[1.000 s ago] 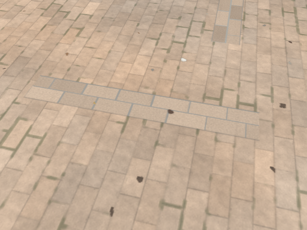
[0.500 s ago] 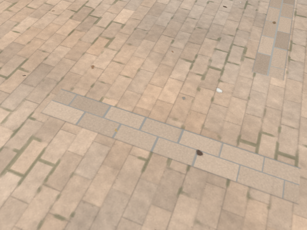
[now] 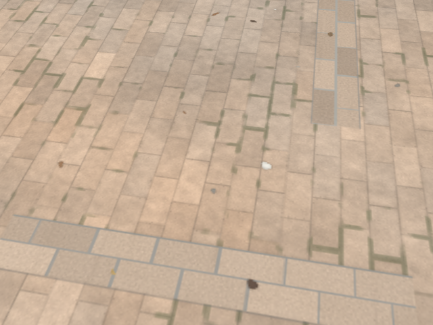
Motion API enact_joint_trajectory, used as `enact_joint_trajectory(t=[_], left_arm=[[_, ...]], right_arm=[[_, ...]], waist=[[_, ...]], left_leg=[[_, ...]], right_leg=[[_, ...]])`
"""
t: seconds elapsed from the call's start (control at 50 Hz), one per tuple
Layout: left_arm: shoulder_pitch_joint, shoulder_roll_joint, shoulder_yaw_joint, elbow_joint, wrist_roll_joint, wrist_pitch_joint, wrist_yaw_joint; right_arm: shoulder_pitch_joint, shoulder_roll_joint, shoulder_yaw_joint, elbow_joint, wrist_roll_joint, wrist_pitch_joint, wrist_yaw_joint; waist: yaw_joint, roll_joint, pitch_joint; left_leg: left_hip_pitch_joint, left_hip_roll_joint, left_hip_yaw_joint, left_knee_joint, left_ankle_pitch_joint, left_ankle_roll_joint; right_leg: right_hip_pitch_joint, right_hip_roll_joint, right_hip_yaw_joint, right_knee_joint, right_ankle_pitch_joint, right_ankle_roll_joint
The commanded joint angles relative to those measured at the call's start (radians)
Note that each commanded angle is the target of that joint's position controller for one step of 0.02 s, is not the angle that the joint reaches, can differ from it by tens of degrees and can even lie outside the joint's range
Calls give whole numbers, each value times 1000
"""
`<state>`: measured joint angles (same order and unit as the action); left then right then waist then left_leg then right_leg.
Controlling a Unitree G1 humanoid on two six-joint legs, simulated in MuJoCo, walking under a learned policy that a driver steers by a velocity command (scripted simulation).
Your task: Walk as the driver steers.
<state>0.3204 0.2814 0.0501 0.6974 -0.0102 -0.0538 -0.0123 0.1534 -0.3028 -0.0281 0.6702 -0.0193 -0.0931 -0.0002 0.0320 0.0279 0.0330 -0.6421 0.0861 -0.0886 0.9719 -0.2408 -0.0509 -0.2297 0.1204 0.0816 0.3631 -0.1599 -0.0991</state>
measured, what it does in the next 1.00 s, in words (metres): walks ahead: left foot, then right foot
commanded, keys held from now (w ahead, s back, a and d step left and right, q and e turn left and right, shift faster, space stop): w+e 0.24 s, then w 0.18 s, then no key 0.58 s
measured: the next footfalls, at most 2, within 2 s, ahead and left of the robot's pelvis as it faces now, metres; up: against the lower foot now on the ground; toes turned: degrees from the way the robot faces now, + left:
left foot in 0.22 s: +0.32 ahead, +0.14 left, +0.00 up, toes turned -13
right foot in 0.68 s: +0.48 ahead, -0.15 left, +0.00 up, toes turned -13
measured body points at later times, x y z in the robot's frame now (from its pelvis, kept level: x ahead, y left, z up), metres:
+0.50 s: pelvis +0.27 +0.04 +0.00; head +0.30 +0.04 +0.45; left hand +0.50 +0.25 -0.09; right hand +0.25 -0.24 -0.11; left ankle +0.28 +0.15 -0.74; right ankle +0.31 -0.13 -0.68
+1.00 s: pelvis +0.40 -0.02 -0.01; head +0.41 -0.02 +0.44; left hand +0.60 +0.18 -0.13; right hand +0.43 -0.31 -0.14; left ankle +0.45 +0.12 -0.75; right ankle +0.44 -0.14 -0.74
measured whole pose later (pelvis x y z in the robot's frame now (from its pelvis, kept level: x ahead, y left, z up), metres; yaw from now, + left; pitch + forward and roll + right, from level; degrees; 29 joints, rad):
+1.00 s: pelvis +0.40 -0.02 -0.01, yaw -14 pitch +0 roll -1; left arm 0.15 0.22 0.02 0.78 0.02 0.00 0.00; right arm 0.21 -0.26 -0.03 0.86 -0.02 0.02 -0.03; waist 0.00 0.02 0.02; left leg -0.28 0.06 -0.04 0.57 -0.28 -0.04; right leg -0.34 0.05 -0.02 0.50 -0.17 -0.03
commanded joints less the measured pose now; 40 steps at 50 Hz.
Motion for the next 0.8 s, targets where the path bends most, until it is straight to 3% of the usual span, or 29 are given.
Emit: enact_joint_trajectory(t=[0.02, 0.08, 0.14, 0.18, 0.2, 0.22, 0.24, 0.26, 0.28, 0.3, 0.32, 0.34, 0.36, 0.4, 0.42, 0.48, 0.54, 0.6, 0.64, 0.66, 0.68, 0.7, 0.72, 0.74, 0.76, 0.78, 0.8], left_arm=[[-32, 176, 49, -65, -10, -11, 21], [22, 184, 52, -42, -15, 3, 28], [46, 173, 52, -30, -21, 13, 31], [29, 172, 54, -32, -15, 19, 33], [13, 157, 51, -38, -13, 22, 32], [10, 117, 37, -46, -7, 20, 28], [34, 51, 13, -63, 11, 16, 25], [165, 25, 2, -90, -22, 6, 24], [152, 126, 19, -51, -28, 6, 28], [49, 161, 30, -59, -21, 9, 27], [-8, 147, 28, -69, -10, 9, 28], [-50, 133, 29, -84, -1, 5, 25], [-51, 115, 27, -89, -5, 3, 18], [-43, 82, 19, -85, -8, 4, 11], [-58, 69, 14, -89, -4, 5, 9], [-128, 33, -4, -106, 15, -2, 7], [-189, 26, -9, -105, 10, -11, -4], [-231, 51, 1, -118, 9, -11, -13], [-176, 74, 16, -101, 19, -13, -13], [-120, 101, 28, -79, 28, -12, -6], [-52, 166, 44, -73, 37, -11, 6], [-25, 181, 34, -84, 63, 1, 17], [-8, 101, 14, -68, 42, 13, 11], [-55, 79, 6, -65, 23, 19, 2], [-110, 70, 4, -64, 18, 21, -2], [-164, 73, 2, -63, 20, 21, -5], [-213, 79, 4, -64, 25, 22, -4]], right_arm=[[-44, -51, -11, -64, -2, -4, -6], [-142, -49, -10, -81, 14, -14, 4], [-165, -85, -26, -89, 24, -26, 15], [-126, -110, -41, -81, 28, -34, 17], [-62, -120, -51, -64, 27, -39, 14], [33, -149, -66, -49, 16, -44, 7], [178, -204, -81, -39, 4, -43, -1], [239, -265, -98, 4, -1, -28, 9], [211, -162, -78, -13, 21, -26, 15], [182, -112, -65, -12, 23, -22, 13], [145, -99, -57, -14, 13, -17, 14], [124, -82, -51, -4, 10, -14, 15], [115, -72, -46, 2, 4, -16, 12], [119, -63, -44, 23, 13, -21, 14], [125, -76, -47, 33, 18, -23, 14], [103, -117, -54, 58, 20, -13, 9], [135, -141, -56, 91, 28, 6, 2], [160, -147, -54, 121, 39, 20, -1], [129, -151, -55, 125, 48, 26, -5], [140, -133, -49, 130, 45, 25, -5], [163, -96, -34, 123, 21, 17, -5], [291, -14, -2, 128, -2, 12, 1], [318, -43, -3, 153, 10, 25, 6], [277, -103, -20, 149, 28, 42, 7], [213, -103, -24, 142, 33, 60, -2], [176, -96, -26, 138, 26, 79, -13], [171, -93, -30, 139, 19, 98, -24]], waist=[[-10, -90, -40], [36, -109, -47], [34, -125, -52], [3, -152, -53], [-35, -156, -69], [-83, -135, -142], [-129, 2, -282], [-61, 351, -351], [-87, 202, -260], [-111, 106, -146], [-100, 38, -90], [-89, 32, -40], [-68, 60, -29], [-51, 86, -34], [-49, 81, -28], [-47, 53, -19], [-76, 69, -60], [-76, 81, -75], [-24, 70, -100], [-2, 47, -129], [15, -36, -204], [-22, -230, -332], [-9, -264, -421], [-11, -199, -339], [-19, -141, -251], [-33, -112, -183], [-59, -124, -152]], left_leg=[[81, -36, 40, -205, 192, -34], [152, -83, 39, -373, 322, -35], [173, -92, -3, -465, 279, -11], [226, -90, -8, -489, 196, 22], [315, -90, 8, -527, 188, 47], [487, -37, -21, -535, 172, 89], [741, 144, -203, -528, 105, 150], [967, 324, -677, -636, -153, 304], [908, 310, -702, -679, -334, 286], [800, 263, -539, -684, -282, 249], [698, 219, -423, -695, -146, 235], [626, 184, -345, -714, -34, 241], [576, 156, -280, -734, 36, 237], [545, 133, -207, -765, 124, 253], [536, 135, -181, -780, 164, 265], [505, 125, -62, -765, 546, 270], [499, 88, 31, -732, 666, 231], [546, 107, 21, -674, 623, 206], [546, 97, 20, -584, 590, 172], [525, 59, 34, -500, 590, 146], [439, 0, 75, -346, 411, 96], [207, -88, 95, -67, -132, 26], [190, -79, 11, 61, -446, -3], [150, -49, -6, 114, -448, -14], [114, -29, 9, 112, -417, -18], [124, -13, 12, 66, -370, -26], [190, 0, 13, 4, -320, -34]], right_leg=[[-72, -195, 161, -130, 217, -154], [-57, -192, 194, -101, 127, -122], [39, -228, 292, -27, 61, -102], [76, -249, 349, 34, 66, -84], [65, -230, 349, 85, 80, -66], [22, -181, 309, 218, 91, -35], [-102, -105, 207, 501, -104, 5], [-437, -7, 98, 785, -444, 56], [-533, -84, 127, 899, -390, 72], [-550, -109, 106, 920, -293, 78], [-523, -135, 78, 903, -230, 84], [-517, -156, 76, 855, -189, 86], [-477, -177, 68, 820, -165, 85], [-446, -187, 35, 748, -158, 91], [-451, -192, 21, 702, -149, 96], [-400, -196, -31, 504, -59, 122], [-272, -157, -74, 323, 125, 123], [-209, -135, -59, 214, 165, 95], [-93, -117, -63, 114, 214, 58], [18, -108, -72, 66, 287, 34], [192, -226, 25, 99, 658, -12], [457, -472, 284, 159, 985, -185], [437, -521, 377, 123, 918, -257], [346, -470, 337, 84, 702, -228], [259, -426, 292, 49, 532, -184], [148, -400, 254, 9, 421, -157], [41, -370, 213, -30, 334, -134]])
